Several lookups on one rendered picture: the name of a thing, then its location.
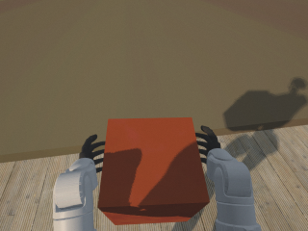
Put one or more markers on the robot right forearm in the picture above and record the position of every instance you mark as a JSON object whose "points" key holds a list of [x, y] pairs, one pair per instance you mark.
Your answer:
{"points": [[233, 192]]}

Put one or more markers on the robot left hand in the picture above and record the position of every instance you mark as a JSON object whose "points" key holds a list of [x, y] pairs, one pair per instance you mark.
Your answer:
{"points": [[87, 148]]}

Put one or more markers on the robot right hand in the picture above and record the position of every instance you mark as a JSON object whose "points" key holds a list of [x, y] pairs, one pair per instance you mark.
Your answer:
{"points": [[211, 142]]}

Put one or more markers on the carton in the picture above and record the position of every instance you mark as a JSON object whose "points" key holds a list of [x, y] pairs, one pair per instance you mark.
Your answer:
{"points": [[152, 171]]}

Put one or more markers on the robot left forearm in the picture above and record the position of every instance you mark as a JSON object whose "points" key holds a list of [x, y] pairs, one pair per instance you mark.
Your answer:
{"points": [[73, 197]]}

